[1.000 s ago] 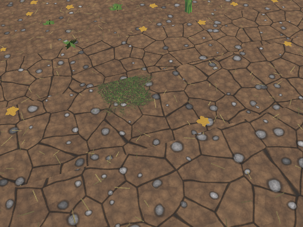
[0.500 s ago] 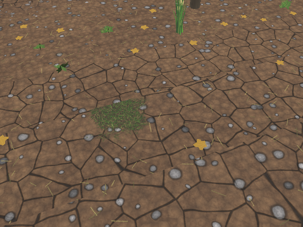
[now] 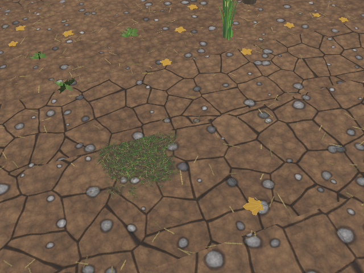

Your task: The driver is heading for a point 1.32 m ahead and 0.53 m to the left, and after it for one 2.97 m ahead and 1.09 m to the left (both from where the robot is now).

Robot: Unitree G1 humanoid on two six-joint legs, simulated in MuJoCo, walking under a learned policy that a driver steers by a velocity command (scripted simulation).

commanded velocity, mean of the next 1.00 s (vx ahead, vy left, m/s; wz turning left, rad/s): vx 0.50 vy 0.00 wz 0.40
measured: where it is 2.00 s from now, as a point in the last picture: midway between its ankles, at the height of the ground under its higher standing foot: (97, 169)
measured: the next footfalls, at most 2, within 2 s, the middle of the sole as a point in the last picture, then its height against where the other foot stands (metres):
left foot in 0.28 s outside the picture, level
right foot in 0.74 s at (197, 268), level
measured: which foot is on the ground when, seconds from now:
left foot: up 0.00-0.26, down 0.28-0.74, up 0.76-1.00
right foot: down 0.00-0.30, up 0.32-0.72, down 0.74-1.00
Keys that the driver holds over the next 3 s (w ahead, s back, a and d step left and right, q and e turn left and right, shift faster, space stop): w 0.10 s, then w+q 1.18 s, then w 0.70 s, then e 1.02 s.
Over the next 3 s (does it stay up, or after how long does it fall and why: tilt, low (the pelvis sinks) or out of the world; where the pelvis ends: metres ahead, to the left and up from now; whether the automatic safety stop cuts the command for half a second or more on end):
stays up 1.26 0.66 -0.32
